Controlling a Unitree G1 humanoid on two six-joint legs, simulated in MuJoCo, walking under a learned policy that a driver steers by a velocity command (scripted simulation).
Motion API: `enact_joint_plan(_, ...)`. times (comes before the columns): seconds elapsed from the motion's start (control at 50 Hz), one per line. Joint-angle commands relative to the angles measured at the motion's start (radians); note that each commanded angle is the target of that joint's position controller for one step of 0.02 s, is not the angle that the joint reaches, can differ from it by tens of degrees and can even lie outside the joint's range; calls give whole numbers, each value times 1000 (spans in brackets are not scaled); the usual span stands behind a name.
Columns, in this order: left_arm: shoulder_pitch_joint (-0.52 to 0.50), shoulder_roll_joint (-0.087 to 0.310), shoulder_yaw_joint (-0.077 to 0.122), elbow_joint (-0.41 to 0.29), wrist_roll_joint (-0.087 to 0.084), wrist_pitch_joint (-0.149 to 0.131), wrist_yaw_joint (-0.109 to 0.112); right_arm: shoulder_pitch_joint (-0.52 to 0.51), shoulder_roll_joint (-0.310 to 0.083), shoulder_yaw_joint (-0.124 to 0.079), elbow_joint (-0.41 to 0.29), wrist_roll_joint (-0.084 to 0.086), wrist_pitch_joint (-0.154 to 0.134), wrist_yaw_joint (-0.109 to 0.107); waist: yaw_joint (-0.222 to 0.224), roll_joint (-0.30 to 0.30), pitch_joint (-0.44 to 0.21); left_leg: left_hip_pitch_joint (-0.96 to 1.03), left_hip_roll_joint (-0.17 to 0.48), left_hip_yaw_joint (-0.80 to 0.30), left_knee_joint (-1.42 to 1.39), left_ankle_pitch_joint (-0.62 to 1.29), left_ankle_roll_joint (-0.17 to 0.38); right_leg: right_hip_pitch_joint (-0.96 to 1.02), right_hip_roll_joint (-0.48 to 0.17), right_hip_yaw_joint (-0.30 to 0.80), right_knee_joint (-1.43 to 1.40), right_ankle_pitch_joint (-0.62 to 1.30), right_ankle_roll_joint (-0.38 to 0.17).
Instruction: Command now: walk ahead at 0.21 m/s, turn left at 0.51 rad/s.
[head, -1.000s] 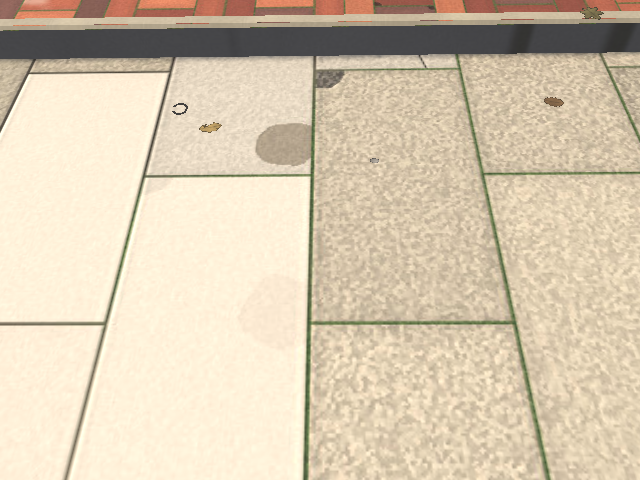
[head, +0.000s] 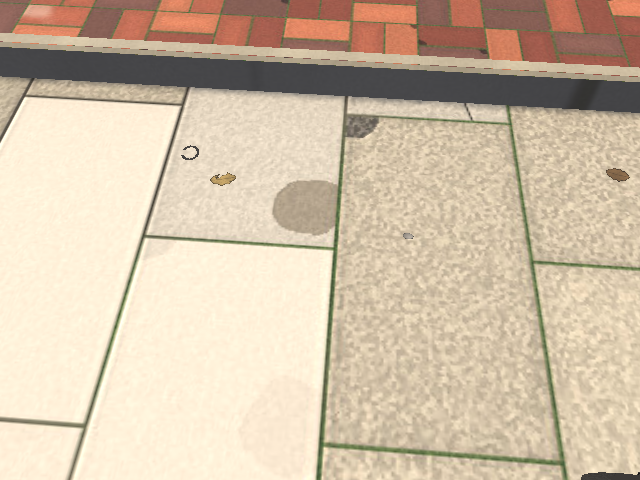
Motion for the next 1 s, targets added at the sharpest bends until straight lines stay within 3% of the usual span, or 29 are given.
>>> enact_joint_plan(0.02, 45, 143, 41, -78, 9, 6, 17, 38, -139, -46, -59, -16, -2, -14, 8, 39, -177, 242, 276, -329, -206, 531, 210, -163, -54, 44, -10, 72, 16)
enact_joint_plan(0.1, 36, 99, 32, -82, 23, 35, 34, 26, -158, -52, -36, -8, 4, -32, 23, 57, -193, 142, 236, -264, -199, 600, 205, -144, -23, 25, -168, 156, 64)
enact_joint_plan(0.18, -48, 82, 27, -99, 14, 45, 30, 28, -144, -45, -19, 1, 37, -57, -9, 83, -215, 164, 205, -264, -178, 383, 148, -139, -15, 36, -338, 307, 75)
enact_joint_plan(0.28, -142, 87, 29, -128, 5, 35, 13, 57, -131, -33, 7, -11, 54, -57, -56, 120, -183, 210, 232, -333, -135, 257, 142, -75, -3, 38, -531, 280, 52)
enact_joint_plan(0.32, -136, 87, 33, -131, 6, 25, 7, 54, -114, -23, 14, -7, 57, -53, -46, 129, -180, 239, 237, -366, -82, 287, 132, -17, 11, 27, -636, 252, 25)
enact_joint_plan(0.34, -111, 77, 33, -125, 7, 18, 4, 38, -96, -15, 15, 0, 57, -53, -19, 126, -175, 232, 215, -367, -54, 262, 105, 60, 11, 20, -767, 339, 3)
enact_joint_plan(0.36, -98, 91, 35, -126, 19, 10, 4, 60, -71, -5, 21, -3, 53, -53, -12, 103, -170, 197, 177, -362, -32, 188, 55, 165, -40, 64, -871, 530, -27)
enact_joint_plan(0.38, -90, 158, 45, -141, 34, 10, 12, 123, -41, 6, 20, -30, 45, -51, -57, -34, -221, 144, 102, -288, 66, -16, -2, 291, -194, 186, -835, 823, -88)
enact_joint_plan(0.4, -118, 138, 40, -124, 43, 21, 14, 194, -39, 3, 36, -23, 41, -52, -107, -193, -225, 76, 22, -182, 112, -302, -59, 311, -276, 286, -814, 909, -222)
enact_joint_plan(0.42, -111, 65, 22, -120, 30, 26, 9, 152, -77, -1, 34, -30, 44, -54, -71, -189, -224, 100, 57, -153, 114, -322, -97, 270, -292, 330, -842, 828, -271)
enact_joint_plan(0.44, -114, 57, 18, -113, 23, 29, 5, 104, -87, -8, 26, -24, 51, -56, -55, -175, -210, 118, 71, -143, 84, -266, -107, 261, -250, 301, -844, 747, -244)
enact_joint_plan(0.46, -132, 54, 15, -109, 21, 31, -2, 101, -56, -2, 42, -27, 63, -57, -67, -157, -209, 183, 85, -140, 14, -198, -113, 221, -197, 255, -837, 657, -198)
enact_joint_plan(0.48, -149, 59, 15, -110, 12, 31, -9, 103, -50, -1, 50, -33, 75, -54, -71, -147, -183, 251, 90, -144, -52, -113, -112, 156, -150, 210, -837, 539, -152)
enact_joint_plan(0.52, -144, 93, 23, -116, 6, 29, -17, 72, -75, -10, 55, -33, 83, -48, -43, -64, -109, 240, 80, -129, -52, -92, -73, 99, -68, 131, -824, 377, -88)
enact_joint_plan(0.56, -161, 125, 36, -134, -2, 29, -19, 73, -88, -19, 53, -28, 77, -55, -47, -68, -108, 243, 84, -111, -33, -58, -49, 93, -57, 146, -794, 433, -97)
enact_joint_plan(0.62, -156, 119, 44, -157, -19, 38, -12, 88, -88, -33, 57, -21, 71, -70, -43, -46, -153, 256, 89, -87, 4, 17, -48, 101, -55, 180, -729, 564, -136)
enact_joint_plan(0.68, -156, 113, 51, -181, -21, 55, -11, 95, -81, -46, 50, -18, 78, -78, -41, 0, -160, 277, 118, -98, -1, 55, -28, 41, -24, 187, -676, 527, -134)
enact_joint_plan(0.72, -153, 100, 52, -194, -18, 66, -15, 100, -97, -56, 43, -19, 82, -84, -44, 59, -144, 312, 204, -168, -47, 128, 24, -46, 26, 133, -601, 430, -98)
enact_joint_plan(0.74, -142, 92, 53, -197, -14, 72, -19, 104, -112, -61, 42, -20, 80, -88, -42, 105, -137, 333, 285, -229, -76, 192, 72, -90, 54, 78, -538, 360, -72)
enact_joint_plan(0.78, -134, 91, 61, -204, -9, 82, -26, 61, -112, -59, 21, -16, 68, -96, -39, 188, -125, 338, 454, -343, -113, 369, 178, -160, 45, 9, -333, -49, -42)
enact_joint_plan(0.8, -158, 101, 67, -218, -11, 86, -29, 59, -117, -59, 15, -15, 61, -97, -50, 143, -102, 348, 487, -352, -118, 433, 198, -211, 14, 11, -251, -121, -34)
enact_joint_plan(0.84, -176, 75, 59, -227, -20, 95, -33, 33, -151, -70, 16, -5, 55, -94, -49, 100, -81, 368, 446, -261, -109, 450, 153, -225, -23, -1, -306, -64, -21)
enact_joint_plan(0.88, -157, 63, 56, -225, -27, 99, -40, 14, -170, -78, 19, 1, 66, -90, -49, 137, -99, 341, 391, -150, -91, 487, 116, -120, -7, -61, -395, 14, -13)
enact_joint_plan(0.92, -116, 77, 67, -215, -31, 103, -48, 9, -162, -76, 22, 11, 74, -85, -32, 152, -125, 320, 354, -67, -42, 446, 81, 0, 33, -123, -538, 120, -22)
enact_joint_plan(0.94, -75, 83, 76, -203, -28, 105, -46, 5, -153, -73, 24, 21, 72, -83, -9, 140, -143, 296, 333, -24, 19, 405, 53, 88, 63, -148, -650, 217, -39)
enact_joint_plan(0.96, -34, 111, 92, -198, -21, 106, -37, 44, -130, -68, 38, 24, 62, -78, 7, 86, -166, 238, 286, 37, 148, 329, 1, 210, 75, -104, -762, 334, -71)
enact_joint_plan(0.98, -2, 222, 120, -222, -18, 104, -19, 65, -93, -58, 19, -13, 52, -74, 1, -147, -182, -6, 189, 106, 416, -65, -101, 393, -117, 224, -826, 731, -163)
enact_joint_plan(1.0, 22, 289, 116, -241, 21, 88, -25, -1, -56, -39, -31, -42, 44, -75, 18, -301, -248, -211, 40, -2, 640, -601, -151, 416, -369, 610, -873, 969, -396)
